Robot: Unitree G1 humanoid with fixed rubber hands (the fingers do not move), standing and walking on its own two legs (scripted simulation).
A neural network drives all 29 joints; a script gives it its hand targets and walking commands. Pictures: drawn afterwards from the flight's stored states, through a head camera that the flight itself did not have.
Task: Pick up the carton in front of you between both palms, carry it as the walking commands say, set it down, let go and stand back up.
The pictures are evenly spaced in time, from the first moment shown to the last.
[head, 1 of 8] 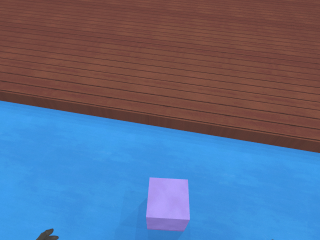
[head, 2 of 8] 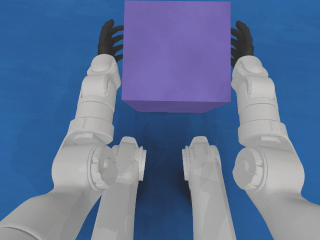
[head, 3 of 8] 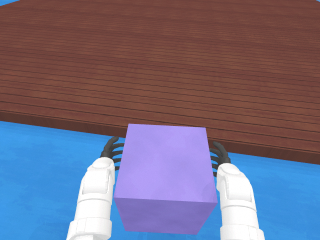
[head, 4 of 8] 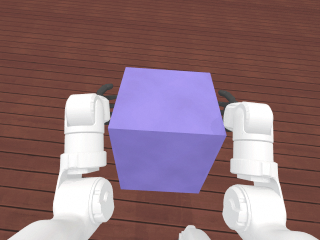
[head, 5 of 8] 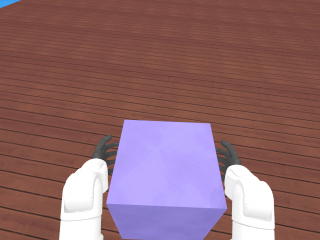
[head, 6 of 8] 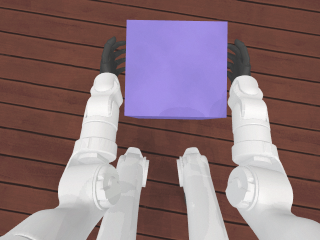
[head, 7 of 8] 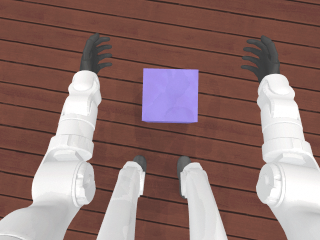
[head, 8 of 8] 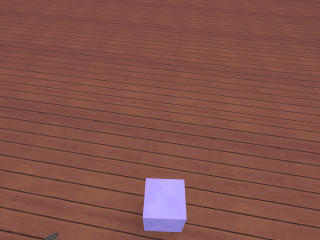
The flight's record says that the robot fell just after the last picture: no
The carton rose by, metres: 0.90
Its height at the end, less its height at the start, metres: +0.12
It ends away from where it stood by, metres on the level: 3.17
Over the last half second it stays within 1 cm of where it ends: yes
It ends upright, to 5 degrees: yes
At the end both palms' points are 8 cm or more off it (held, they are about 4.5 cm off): yes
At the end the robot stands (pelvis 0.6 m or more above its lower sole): yes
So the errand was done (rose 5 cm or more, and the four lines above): yes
